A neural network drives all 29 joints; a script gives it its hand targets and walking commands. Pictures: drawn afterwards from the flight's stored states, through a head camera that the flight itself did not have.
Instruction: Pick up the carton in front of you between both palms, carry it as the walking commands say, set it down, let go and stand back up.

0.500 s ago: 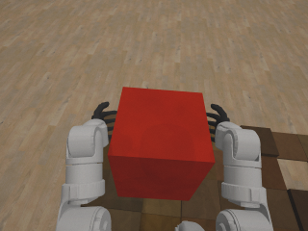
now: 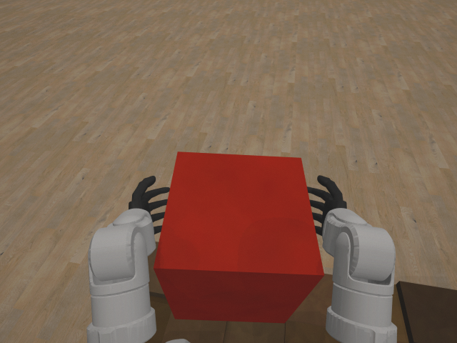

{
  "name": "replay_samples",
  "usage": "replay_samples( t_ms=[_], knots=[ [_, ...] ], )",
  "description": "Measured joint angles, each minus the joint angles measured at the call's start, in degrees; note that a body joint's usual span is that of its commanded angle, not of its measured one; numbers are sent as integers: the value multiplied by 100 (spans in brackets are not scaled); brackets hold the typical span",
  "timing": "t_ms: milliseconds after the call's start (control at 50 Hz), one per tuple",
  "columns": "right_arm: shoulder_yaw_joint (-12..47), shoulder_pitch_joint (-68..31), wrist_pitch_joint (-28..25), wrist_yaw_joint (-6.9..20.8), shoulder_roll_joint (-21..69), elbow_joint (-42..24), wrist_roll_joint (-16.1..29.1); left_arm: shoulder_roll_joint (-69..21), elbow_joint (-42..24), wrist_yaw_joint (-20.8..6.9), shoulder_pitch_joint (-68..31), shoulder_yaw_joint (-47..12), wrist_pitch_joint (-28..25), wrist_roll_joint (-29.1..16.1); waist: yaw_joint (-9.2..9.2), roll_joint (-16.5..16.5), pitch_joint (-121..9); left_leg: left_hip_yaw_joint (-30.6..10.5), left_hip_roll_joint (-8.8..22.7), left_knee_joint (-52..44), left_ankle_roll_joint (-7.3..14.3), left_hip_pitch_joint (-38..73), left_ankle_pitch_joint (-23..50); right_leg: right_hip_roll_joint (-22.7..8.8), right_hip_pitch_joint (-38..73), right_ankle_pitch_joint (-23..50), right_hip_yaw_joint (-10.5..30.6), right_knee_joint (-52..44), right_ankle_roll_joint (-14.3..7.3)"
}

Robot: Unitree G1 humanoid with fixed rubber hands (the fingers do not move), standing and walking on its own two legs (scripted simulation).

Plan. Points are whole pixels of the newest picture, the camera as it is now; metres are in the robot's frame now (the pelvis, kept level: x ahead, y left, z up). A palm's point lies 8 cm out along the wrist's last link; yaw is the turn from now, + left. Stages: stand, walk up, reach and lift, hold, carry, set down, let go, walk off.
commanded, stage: carry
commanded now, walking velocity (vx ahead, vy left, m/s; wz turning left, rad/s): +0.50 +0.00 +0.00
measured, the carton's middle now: (234, 242) +0.29 +0.01 +0.03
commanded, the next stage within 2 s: none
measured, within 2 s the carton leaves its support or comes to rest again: neither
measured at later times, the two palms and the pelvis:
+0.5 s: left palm (178, 115) +0.63 +0.15 +0.08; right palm (297, 117) +0.60 -0.15 +0.08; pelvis +0.33 +0.02 +0.00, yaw -3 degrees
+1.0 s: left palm (214, 54) +0.97 +0.08 +0.09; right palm (303, 56) +0.97 -0.22 +0.08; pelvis +0.67 -0.07 +0.00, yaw +0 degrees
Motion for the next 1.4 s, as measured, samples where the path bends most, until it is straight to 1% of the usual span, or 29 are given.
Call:
replay_samples(
  t_ms=[80, 140, 260, 280, 300, 320, 340, 380, 420, 480, 560, 620, 720, 780, 820, 860, 880, 920, 1020, 1080, 1140, 1200, 1240, 1260, 1280, 1300, 1340, 1360, 1400],
  knots=[
    [124, 245, -142, -11, -12, 234, -90, 52, 328, -74, 219, -105, -188, 39, -2, -59, -103, 160, 79, -838, -100, -423, 450, -3, 692, -215, 102, -453, 89],
    [195, 397, -247, -8, -50, 294, -77, 83, 417, -86, 372, -202, -321, 29, -15, -60, -96, 303, 29, -1527, -79, -487, 839, -5, 1186, -459, 158, -662, 171],
    [309, 647, -395, -14, -96, 90, -16, 117, 270, -83, 578, -366, -479, -10, 1, -68, 32, 805, -340, -3096, 242, 127, 1315, -34, 2045, -1266, 239, -596, 386],
    [322, 664, -417, -14, -99, 66, -2, 121, 226, -79, 605, -377, -491, -16, 5, -85, 69, 912, -450, -3354, 291, 393, 1303, -76, 2085, -1482, 262, -282, 431],
    [360, 677, -470, -18, -99, 98, 12, 138, 203, -76, 622, -362, -506, -26, -29, -197, 93, 975, -567, -3444, 416, 626, 878, -199, 1972, -1718, 283, 310, 471],
    [376, 621, -546, -21, -91, 195, 16, 146, 215, -71, 597, -305, -536, -35, -51, -320, 162, 1046, -619, -3250, 522, 640, 583, -378, 1547, -1563, 357, 1357, 517],
    [390, 536, -605, -22, -76, 301, 12, 162, 215, -71, 578, -244, -559, -44, -105, -340, 240, 1075, -604, -3092, 607, 652, 414, -366, 978, -1400, 611, 2593, 553],
    [373, 462, -678, -24, -61, 384, 13, 169, 238, -70, 525, -193, -599, -53, -169, -287, 393, 1065, -561, -3145, 642, 859, 353, -212, -112, -1281, 961, 4506, 507],
    [314, 483, -741, -24, -64, 349, 44, 124, 264, -64, 464, -188, -649, -34, -200, -247, 487, 1021, -550, -3379, 594, 1167, 314, -228, -942, -1068, 1018, 5110, 440],
    [198, 446, -849, -27, -64, 315, 98, 99, 331, -62, 316, -202, -743, -8, -243, -233, 492, 932, -560, -3698, 539, 1598, 176, -422, -1821, -663, 987, 4714, 425],
    [110, 123, -942, -46, -168, 545, 179, 245, 569, -34, -21, -248, -809, -34, -267, -220, 365, 814, -568, -3961, 473, 2125, -95, -649, -2446, -109, 937, 3595, 529],
    [126, -263, -893, -109, -326, 863, 254, 407, 846, 37, -373, -253, -750, -103, -239, -209, 253, 746, -549, -4133, 339, 2541, -318, -705, -2511, 402, 846, 2572, 575],
    [122, -869, -647, -152, -496, 1325, 275, 651, 1283, 83, -921, -177, -521, -259, -130, -227, 84, 694, -512, -4215, 11, 3225, -858, -608, -2088, 1226, 636, 1323, 541],
    [85, -1117, -464, -167, -513, 1454, 233, 734, 1469, 86, -1192, -93, -367, -327, -71, -244, 47, 633, -463, -3694, -167, 3454, -1318, -543, -1503, 1318, 469, 765, 497],
    [57, -1192, -369, -166, -622, 1466, 262, 643, 1621, 89, -1315, -48, -390, -295, 24, 38, 126, 444, -122, -2347, -133, 3067, -1461, -339, -1332, 877, 275, 993, 373],
    [-7, -1134, -263, -162, -672, 1401, 309, 510, 1678, 98, -1328, -16, -367, -223, 78, 93, 261, 17, -188, -748, -72, 2327, -1328, -300, -1244, 799, 209, 1201, 201],
    [-38, -1084, -213, -157, -637, 1354, 304, 450, 1612, 99, -1250, 17, -332, -195, 73, 88, 327, -93, -261, -210, -26, 1983, -1234, -300, -1142, 913, 197, 1153, 156],
    [-86, -923, -154, -165, -486, 1187, 245, 313, 1345, 108, -990, 103, -275, -163, 34, 82, 425, -125, -317, 161, 50, 1409, -925, -302, -891, 1283, 175, 931, 147],
    [-91, -202, -324, -117, -72, 388, 133, -88, 455, 30, -224, 263, -433, -81, -49, 53, 537, -17, -234, -668, 35, 434, -160, -208, -97, 1107, 139, 246, 168],
    [104, 235, -493, -122, 19, -60, 63, 20, 135, -50, 121, -27, -580, -112, -32, 33, 541, 30, -219, -1033, 40, -41, 492, -117, 386, 839, 128, 11, 179],
    [273, 506, -516, -113, -69, -338, 88, 79, -68, -58, 381, -268, -656, -138, 38, 56, 466, 189, -261, -2177, 59, -129, 1364, 5, 903, 469, 146, -116, 209],
    [346, 676, -484, -103, -98, -527, 105, 112, -232, -46, 555, -408, -649, -161, 106, 77, 364, 480, -405, -3493, 224, 202, 2300, 106, 1466, -60, 203, -50, 304],
    [360, 681, -458, -85, -100, -543, 109, 119, -307, -25, 584, -416, -593, -172, 139, 38, 289, 678, -551, -3943, 341, 604, 2554, 110, 1758, -582, 281, 367, 349],
    [358, 634, -455, -74, -92, -494, 104, 120, -317, -18, 562, -382, -564, -172, 130, 9, 241, 765, -593, -3998, 474, 881, 2187, 78, 1760, -878, 311, 883, 362],
    [341, 527, -477, -61, -77, -385, 83, 141, -274, -16, 474, -329, -545, -169, 97, -73, 185, 788, -646, -3820, 690, 1001, 1290, -23, 1496, -1053, 365, 1723, 394],
    [301, 363, -532, -55, -54, -210, 54, 214, -156, -14, 310, -277, -536, -183, 19, -209, 203, 833, -720, -3469, 829, 912, 758, -73, 1020, -1264, 603, 2823, 436],
    [215, 95, -576, -54, -42, 132, 15, 345, 129, -9, 59, -230, -514, -210, -121, -262, 276, 885, -741, -3107, 880, 865, 520, 19, -55, -1432, 996, 4754, 407],
    [185, 31, -569, -82, -58, 252, 19, 372, 273, 26, -39, -244, -494, -217, -177, -252, 319, 886, -758, -3075, 875, 929, 457, 11, -532, -1356, 1069, 5291, 370],
    [110, -64, -544, -109, -143, 431, 88, 367, 545, 47, -248, -230, -461, -190, -249, -213, 412, 859, -790, -3170, 855, 1149, 320, -110, -1348, -1135, 1095, 5609, 331]
  ],
)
